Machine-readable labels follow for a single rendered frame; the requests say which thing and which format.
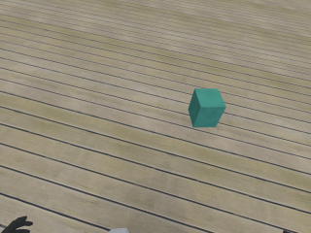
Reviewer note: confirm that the carton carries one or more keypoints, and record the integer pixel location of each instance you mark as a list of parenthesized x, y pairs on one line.
[(206, 107)]

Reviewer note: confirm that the left robot hand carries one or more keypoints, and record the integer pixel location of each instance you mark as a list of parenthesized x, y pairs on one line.
[(17, 223)]

